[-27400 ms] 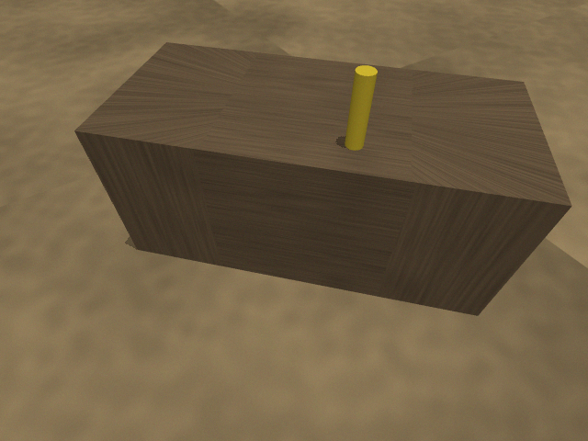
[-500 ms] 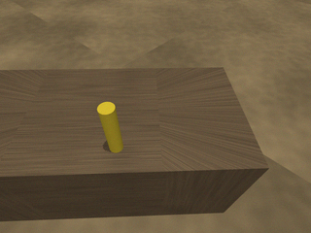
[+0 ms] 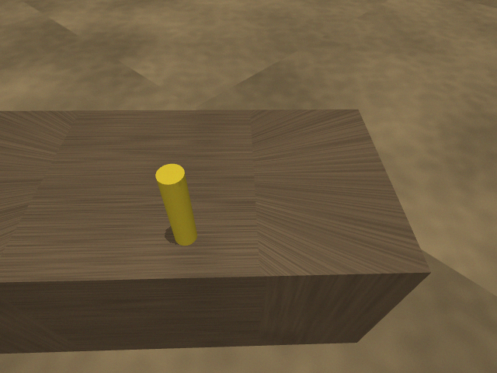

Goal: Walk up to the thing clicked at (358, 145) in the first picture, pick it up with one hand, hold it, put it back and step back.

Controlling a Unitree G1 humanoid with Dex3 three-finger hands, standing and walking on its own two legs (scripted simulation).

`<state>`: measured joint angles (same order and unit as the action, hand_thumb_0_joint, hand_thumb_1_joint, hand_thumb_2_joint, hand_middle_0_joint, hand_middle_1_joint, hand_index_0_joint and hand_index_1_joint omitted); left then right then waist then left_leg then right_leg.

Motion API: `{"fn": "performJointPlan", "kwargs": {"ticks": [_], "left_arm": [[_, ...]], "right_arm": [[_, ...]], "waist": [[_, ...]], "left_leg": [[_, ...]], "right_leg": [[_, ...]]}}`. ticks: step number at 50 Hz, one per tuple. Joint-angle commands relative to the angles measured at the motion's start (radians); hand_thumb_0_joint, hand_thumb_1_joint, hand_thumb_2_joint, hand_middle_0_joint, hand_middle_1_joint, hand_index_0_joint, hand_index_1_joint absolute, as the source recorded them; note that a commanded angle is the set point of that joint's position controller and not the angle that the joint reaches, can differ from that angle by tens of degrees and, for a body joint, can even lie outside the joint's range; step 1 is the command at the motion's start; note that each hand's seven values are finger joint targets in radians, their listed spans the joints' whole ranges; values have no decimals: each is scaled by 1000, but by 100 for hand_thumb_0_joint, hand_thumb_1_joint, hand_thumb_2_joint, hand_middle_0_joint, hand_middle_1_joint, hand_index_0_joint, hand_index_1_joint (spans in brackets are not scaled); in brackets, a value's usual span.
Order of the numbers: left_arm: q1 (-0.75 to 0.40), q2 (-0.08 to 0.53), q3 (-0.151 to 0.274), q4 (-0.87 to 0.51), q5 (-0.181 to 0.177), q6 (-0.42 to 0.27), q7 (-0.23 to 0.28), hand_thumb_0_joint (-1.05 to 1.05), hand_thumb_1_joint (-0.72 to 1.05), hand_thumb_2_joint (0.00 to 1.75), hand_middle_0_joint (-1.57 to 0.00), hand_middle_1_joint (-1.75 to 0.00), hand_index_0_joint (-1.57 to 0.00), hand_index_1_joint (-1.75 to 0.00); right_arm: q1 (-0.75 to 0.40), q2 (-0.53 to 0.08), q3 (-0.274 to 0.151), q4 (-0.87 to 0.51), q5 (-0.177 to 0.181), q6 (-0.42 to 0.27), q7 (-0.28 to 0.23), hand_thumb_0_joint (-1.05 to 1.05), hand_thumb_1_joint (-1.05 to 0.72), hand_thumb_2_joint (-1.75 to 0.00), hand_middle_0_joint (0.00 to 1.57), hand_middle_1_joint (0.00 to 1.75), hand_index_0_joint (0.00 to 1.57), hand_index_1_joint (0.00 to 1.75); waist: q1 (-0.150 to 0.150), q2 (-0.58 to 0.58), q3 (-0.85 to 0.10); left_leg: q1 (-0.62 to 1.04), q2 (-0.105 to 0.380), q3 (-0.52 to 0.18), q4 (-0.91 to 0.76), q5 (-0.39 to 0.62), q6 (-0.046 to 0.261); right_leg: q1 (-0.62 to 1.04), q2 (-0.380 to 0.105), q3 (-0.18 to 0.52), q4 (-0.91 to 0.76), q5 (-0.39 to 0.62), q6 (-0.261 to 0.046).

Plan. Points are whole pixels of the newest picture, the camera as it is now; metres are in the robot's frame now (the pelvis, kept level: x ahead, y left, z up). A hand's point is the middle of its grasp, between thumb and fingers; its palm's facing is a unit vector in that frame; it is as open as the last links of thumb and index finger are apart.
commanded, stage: stand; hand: left
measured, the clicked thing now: (179, 208) +0.46 +0.16 -0.07
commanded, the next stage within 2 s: step back in 0.08 s
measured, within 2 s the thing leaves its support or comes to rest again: neither
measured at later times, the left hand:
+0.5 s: hand out of the picture -0.01 +0.24 -0.16, palm faces +0.00 -0.90 -0.43, open 7.3 cm
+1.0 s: hand out of the picture -0.11 +0.30 -0.17, palm faces +0.12 -0.92 -0.38, open 7.3 cm
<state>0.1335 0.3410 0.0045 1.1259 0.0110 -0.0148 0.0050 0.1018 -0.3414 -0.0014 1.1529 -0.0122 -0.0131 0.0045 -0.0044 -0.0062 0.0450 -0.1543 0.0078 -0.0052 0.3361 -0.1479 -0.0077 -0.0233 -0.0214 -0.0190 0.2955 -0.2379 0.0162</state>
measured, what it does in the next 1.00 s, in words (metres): walks backwards: left foot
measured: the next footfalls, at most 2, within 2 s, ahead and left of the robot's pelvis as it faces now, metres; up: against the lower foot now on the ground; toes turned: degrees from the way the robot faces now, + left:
left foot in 0.78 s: -0.10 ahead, +0.12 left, +0.00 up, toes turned +5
right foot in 1.26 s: -0.26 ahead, -0.12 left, +0.00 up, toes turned +0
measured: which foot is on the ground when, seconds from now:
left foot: down 0.00-0.36, up 0.38-0.76, down 0.78-1.00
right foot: down 0.00-0.82, up 0.84-1.00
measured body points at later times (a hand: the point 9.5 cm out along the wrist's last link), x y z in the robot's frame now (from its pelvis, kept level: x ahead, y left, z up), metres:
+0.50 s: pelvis -0.07 -0.03 -0.02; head +0.00 -0.06 +0.42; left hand -0.01 +0.29 -0.13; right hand +0.06 -0.34 -0.16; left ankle -0.06 +0.11 -0.68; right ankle -0.08 -0.13 -0.75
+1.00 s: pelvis -0.18 +0.01 -0.01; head -0.12 +0.05 +0.43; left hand -0.11 +0.34 -0.15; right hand -0.02 -0.28 -0.11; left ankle -0.14 +0.11 -0.75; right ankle -0.21 -0.14 -0.64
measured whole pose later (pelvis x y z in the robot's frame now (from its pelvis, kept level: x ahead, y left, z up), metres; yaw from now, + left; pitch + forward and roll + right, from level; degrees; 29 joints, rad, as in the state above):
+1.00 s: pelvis -0.18 +0.01 -0.01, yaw +5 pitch -1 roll -2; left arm 0.16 0.40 0.08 0.86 0.00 0.05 0.03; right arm 0.08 -0.35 -0.04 0.88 -0.04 0.05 0.01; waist 0.02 -0.03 0.16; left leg -0.31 0.01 0.00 0.57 -0.24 0.04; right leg -0.47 0.11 0.13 1.26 -0.50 -0.01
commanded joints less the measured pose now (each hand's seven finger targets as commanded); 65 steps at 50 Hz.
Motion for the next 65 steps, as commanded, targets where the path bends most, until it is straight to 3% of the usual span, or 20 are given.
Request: {"fn": "performJointPlan", "kwargs": {"ticks": [1,7,14,17,19,21,24,31,36,39,40,41,42,43,46,56,62,63,64,65], "left_arm": [[-16,214,43,-58,2,-16,10,0,90,90,-20,-30,-20,-30],[-7,237,88,-117,-19,8,19,0,90,90,-20,-30,-20,-30],[91,198,96,-167,-8,50,10,0,90,90,-20,-30,-20,-30],[139,233,113,-173,4,42,11,0,90,90,-20,-30,-20,-30],[42,361,141,-236,23,25,15,0,90,90,-20,-30,-20,-30],[-60,351,137,-287,28,20,21,0,90,90,-20,-30,-20,-30],[-124,288,129,-316,29,13,24,0,90,90,-20,-30,-20,-30],[80,254,130,-322,12,17,54,0,90,90,-20,-30,-20,-30],[56,294,143,-362,3,23,50,0,90,90,-20,-30,-20,-30],[-39,302,131,-397,-5,30,38,0,90,90,-20,-30,-20,-30],[-26,261,119,-408,-12,34,35,0,90,90,-20,-30,-20,-30],[-45,212,113,-411,-20,37,40,0,90,90,-20,-30,-20,-30],[-67,243,127,-387,-8,47,53,0,90,90,-20,-30,-20,-30],[-48,256,127,-368,0,50,55,0,90,90,-20,-30,-20,-30],[76,240,131,-317,-16,51,42,0,90,90,-20,-30,-20,-30],[109,224,119,-334,0,29,27,0,90,90,-20,-30,-20,-30],[327,234,133,-233,11,23,9,0,90,90,-20,-30,-20,-30],[306,267,145,-242,27,20,8,0,90,90,-20,-30,-20,-30],[249,330,162,-279,42,15,8,0,90,90,-20,-30,-20,-30],[154,424,178,-333,41,20,9,0,90,90,-20,-30,-20,-30]], "right_arm": [[-33,-210,-38,-60,4,-19,-16,0,-90,-90,20,30,20,30],[-21,-262,-75,-124,21,9,-11,0,-90,-90,20,30,20,30],[-82,-299,-112,-247,4,45,-18,0,-90,-90,20,30,20,30],[-147,-254,-102,-296,13,65,-14,0,-90,-90,20,30,20,30],[-106,-190,-85,-305,15,77,-27,0,-90,-90,20,30,20,30],[27,-214,-97,-277,12,81,-34,0,-90,-90,20,30,20,30],[60,-260,-109,-259,22,72,-27,0,-90,-90,20,30,20,30],[-33,-225,-74,-326,1,49,-38,0,-90,-90,20,30,20,30],[40,-229,-84,-314,-7,42,-26,0,-90,-90,20,30,20,30],[129,-246,-107,-276,-10,40,-15,0,-90,-90,20,30,20,30],[109,-298,-125,-298,-26,40,-16,0,-90,-90,20,30,20,30],[76,-353,-130,-310,-26,40,-10,0,-90,-90,20,30,20,30],[70,-406,-137,-314,-18,43,-5,0,-90,-90,20,30,20,30],[35,-380,-136,-314,-17,42,-10,0,-90,-90,20,30,20,30],[-96,-265,-105,-363,-29,43,-20,0,-90,-90,20,30,20,30],[0,-257,-115,-383,-11,42,-19,0,-90,-90,20,30,20,30],[-79,-298,-129,-408,-6,70,-11,0,-90,-90,20,30,20,30],[-62,-260,-117,-406,3,72,-8,0,-90,-90,20,30,20,30],[-44,-206,-101,-413,10,69,-5,0,-90,-90,20,30,20,30],[-99,-217,-112,-421,6,73,-15,0,-90,-90,20,30,20,30]], "waist": [[2,8,-44],[-12,50,-59],[20,211,-181],[74,20,-100],[51,-182,9],[-15,-156,-5],[-43,-141,-28],[82,-139,-122],[50,-207,-172],[-26,-109,-174],[-29,48,-169],[-28,249,-131],[-64,277,-114],[-47,229,-65],[46,140,-10],[-34,163,-106],[51,167,-139],[44,60,-102],[33,-178,-39],[79,-270,36]], "left_leg": [[57,115,-106,-37,143,30],[10,141,-113,110,527,125],[-75,280,-253,95,375,266],[-182,88,-124,359,172,150],[-368,-159,-147,693,-438,37],[-351,-131,-190,873,-467,41],[-359,-129,-181,914,-339,15],[-480,-67,-129,656,-367,-9],[-296,-19,-43,393,-337,17],[-52,-16,0,149,-2,40],[-2,122,-200,127,222,104],[41,286,-416,56,366,205],[-108,374,-504,7,299,311],[-157,376,-500,-12,196,324],[-90,224,-223,34,205,214],[115,261,-178,83,172,282],[-164,223,-149,111,-194,171],[-262,160,-112,200,-285,111],[-427,19,-33,393,-371,34],[-376,-108,-92,650,-437,-12]], "right_leg": [[-71,-115,73,-60,122,-30],[-87,-57,23,183,314,-51],[-139,33,32,514,-235,-68],[-175,-90,152,210,63,-107],[-228,-359,469,14,395,-224],[-284,-368,408,78,541,-296],[-199,-216,211,144,503,-214],[185,-272,225,258,705,-243],[112,-280,201,319,763,-226],[-124,-224,140,379,494,-154],[-258,-111,104,508,264,-88],[-443,101,29,670,-260,-50],[-389,134,144,856,-501,-41],[-408,112,172,946,-465,-43],[-501,125,207,1028,-279,-47],[-419,52,106,658,-260,36],[-80,20,-2,184,-65,-37],[-84,-22,123,136,-119,-67],[-130,-206,431,20,-244,-138],[-406,-383,586,-80,-270,-279]]}}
